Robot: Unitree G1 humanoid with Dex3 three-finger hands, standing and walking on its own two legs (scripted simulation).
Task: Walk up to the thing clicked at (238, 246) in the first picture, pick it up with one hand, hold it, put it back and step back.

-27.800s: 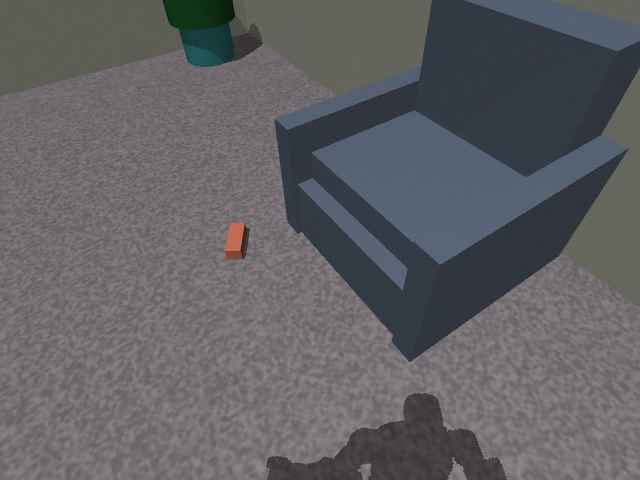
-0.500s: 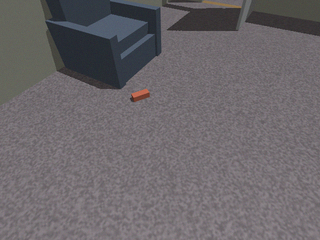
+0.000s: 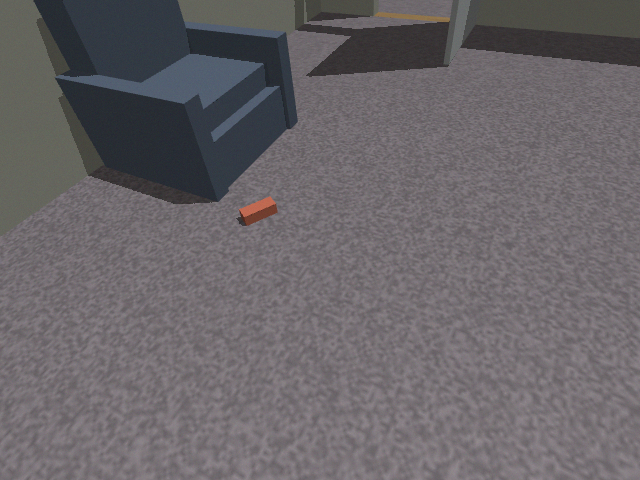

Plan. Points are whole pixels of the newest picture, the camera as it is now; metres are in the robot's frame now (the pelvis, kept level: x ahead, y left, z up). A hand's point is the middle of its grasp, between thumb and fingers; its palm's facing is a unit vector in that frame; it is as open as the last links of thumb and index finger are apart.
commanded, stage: walk up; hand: left
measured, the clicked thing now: (258, 210) +1.40 +0.38 -0.73
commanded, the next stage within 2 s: none
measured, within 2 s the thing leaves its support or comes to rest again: neither
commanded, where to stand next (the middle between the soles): +1.01 +0.14 m, yaw +1 degrees
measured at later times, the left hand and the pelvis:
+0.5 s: hand (143, 455) +0.22 +0.31 -0.16, palm faces +0.07 -0.93 -0.36, open 7.4 cm; pelvis +0.22 +0.03 -0.01, yaw +5 degrees
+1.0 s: hand (179, 283) +0.52 +0.32 -0.12, palm faces +0.05 -0.91 -0.42, open 7.4 cm; pelvis +0.46 +0.03 -0.01, yaw +3 degrees
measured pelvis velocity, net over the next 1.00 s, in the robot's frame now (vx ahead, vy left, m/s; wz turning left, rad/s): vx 0.46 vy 0.03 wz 0.06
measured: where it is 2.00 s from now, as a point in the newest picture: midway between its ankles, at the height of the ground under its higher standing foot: (308, 321)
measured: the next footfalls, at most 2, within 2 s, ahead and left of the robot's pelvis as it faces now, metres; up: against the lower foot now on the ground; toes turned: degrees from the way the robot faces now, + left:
left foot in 0.46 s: +0.36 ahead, +0.17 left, +0.00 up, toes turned +9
right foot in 0.90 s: +0.57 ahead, -0.09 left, +0.00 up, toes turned -2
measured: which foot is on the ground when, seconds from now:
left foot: up 0.00-0.44, down 0.46-0.92, up 0.94-1.00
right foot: down 0.00-0.50, up 0.52-0.88, down 0.90-1.00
